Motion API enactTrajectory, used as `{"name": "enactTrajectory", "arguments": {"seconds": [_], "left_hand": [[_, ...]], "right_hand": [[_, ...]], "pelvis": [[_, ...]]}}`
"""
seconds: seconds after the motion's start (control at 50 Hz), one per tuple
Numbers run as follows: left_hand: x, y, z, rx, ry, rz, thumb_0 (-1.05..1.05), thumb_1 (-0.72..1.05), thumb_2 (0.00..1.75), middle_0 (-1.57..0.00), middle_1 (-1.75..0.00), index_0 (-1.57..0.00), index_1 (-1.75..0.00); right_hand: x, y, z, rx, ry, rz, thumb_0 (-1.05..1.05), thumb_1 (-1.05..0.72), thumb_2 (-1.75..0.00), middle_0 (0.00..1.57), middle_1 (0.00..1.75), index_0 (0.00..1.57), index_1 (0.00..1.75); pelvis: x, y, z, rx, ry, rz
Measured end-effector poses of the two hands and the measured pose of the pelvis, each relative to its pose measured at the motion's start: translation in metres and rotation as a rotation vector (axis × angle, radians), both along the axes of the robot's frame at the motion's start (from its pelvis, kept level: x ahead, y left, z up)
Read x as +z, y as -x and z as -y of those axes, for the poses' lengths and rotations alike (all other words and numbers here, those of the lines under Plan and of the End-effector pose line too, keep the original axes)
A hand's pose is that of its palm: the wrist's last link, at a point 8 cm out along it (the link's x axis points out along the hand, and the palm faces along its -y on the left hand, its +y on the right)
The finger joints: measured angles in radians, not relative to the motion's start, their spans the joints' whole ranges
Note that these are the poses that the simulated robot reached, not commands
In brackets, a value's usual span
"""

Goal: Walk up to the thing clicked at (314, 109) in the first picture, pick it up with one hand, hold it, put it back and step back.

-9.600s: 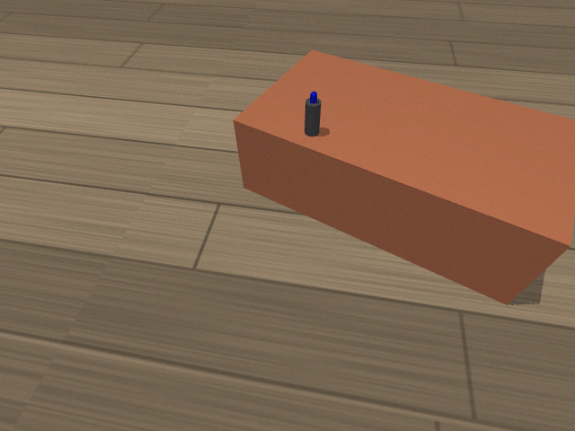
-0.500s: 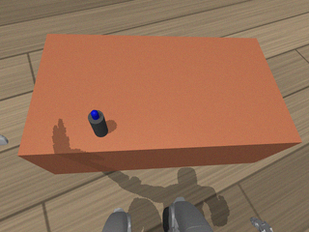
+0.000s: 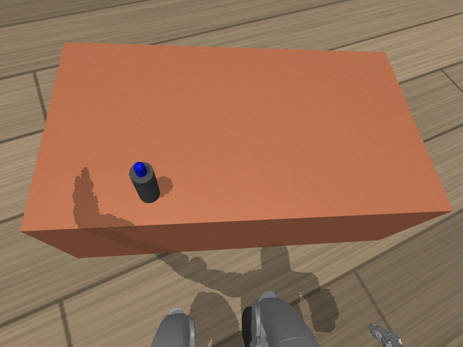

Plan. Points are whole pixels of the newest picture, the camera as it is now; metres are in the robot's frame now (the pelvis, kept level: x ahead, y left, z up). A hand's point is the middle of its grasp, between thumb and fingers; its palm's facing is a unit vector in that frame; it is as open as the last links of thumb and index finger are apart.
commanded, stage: go down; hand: left
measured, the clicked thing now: (144, 180) +0.49 +0.17 -0.23
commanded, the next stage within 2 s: none
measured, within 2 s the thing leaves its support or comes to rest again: neither
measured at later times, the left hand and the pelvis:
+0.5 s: hand out of the picture +0.42 +0.37 +0.03, palm faces +0.16 -0.99 -0.05, open 17.2 cm; pelvis +0.00 +0.00 -0.01, yaw +0 degrees
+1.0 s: hand out of the picture +0.44 +0.38 +0.03, palm faces +0.16 -0.99 -0.03, open 17.0 cm; pelvis -0.01 +0.01 -0.02, yaw -1 degrees
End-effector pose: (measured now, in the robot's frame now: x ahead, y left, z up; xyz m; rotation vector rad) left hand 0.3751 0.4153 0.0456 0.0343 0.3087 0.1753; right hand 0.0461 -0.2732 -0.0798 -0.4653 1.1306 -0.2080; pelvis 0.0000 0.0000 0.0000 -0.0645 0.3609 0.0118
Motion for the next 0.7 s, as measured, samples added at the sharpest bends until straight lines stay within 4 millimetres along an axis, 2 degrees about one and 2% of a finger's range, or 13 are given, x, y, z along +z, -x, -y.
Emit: {"name": "enactTrajectory", "arguments": {"seconds": [0.22, 0.7], "left_hand": [[-0.002, -0.008, -0.002, -0.006, 0.004, 0.027, -0.02, -0.52, 0.07, -0.06, -0.03, -0.05, -0.05], [-0.009, -0.023, -0.011, -0.008, 0.008, 0.076, -0.01, -0.44, 0.10, -0.06, -0.03, -0.04, -0.06]], "right_hand": [[-0.002, 0.005, -0.001, 0.002, 0.009, -0.020, 0.00, -0.88, -0.90, 0.20, 0.30, 0.21, 0.30], [-0.011, 0.016, -0.008, 0.001, 0.009, -0.069, 0.00, -0.88, -0.90, 0.20, 0.30, 0.21, 0.30]], "pelvis": [[-0.004, 0.002, -0.002, 0.000, 0.004, -0.014], [-0.015, 0.006, -0.006, 0.000, 0.016, -0.049]]}}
